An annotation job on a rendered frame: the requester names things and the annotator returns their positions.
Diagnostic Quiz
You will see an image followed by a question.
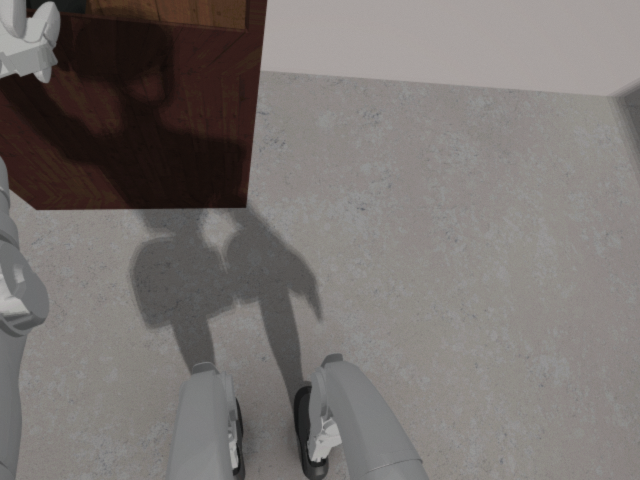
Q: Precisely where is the left robot forearm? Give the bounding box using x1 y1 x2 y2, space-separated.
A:
0 156 20 251

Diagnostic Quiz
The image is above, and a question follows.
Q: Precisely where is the robot left thigh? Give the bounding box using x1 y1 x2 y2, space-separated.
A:
165 370 238 480

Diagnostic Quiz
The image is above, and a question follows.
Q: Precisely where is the right robot shin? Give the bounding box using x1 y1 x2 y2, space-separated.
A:
307 353 360 461

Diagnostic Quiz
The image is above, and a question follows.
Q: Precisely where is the robot left hand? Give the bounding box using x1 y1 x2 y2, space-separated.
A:
0 0 60 83

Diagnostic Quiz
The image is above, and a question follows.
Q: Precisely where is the drawer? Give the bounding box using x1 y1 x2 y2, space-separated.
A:
85 0 246 29

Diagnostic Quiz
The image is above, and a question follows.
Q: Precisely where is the cabinet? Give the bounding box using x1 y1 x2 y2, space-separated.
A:
0 0 267 210

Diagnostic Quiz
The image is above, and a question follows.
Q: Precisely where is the robot left upper arm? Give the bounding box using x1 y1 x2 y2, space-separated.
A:
0 240 49 480

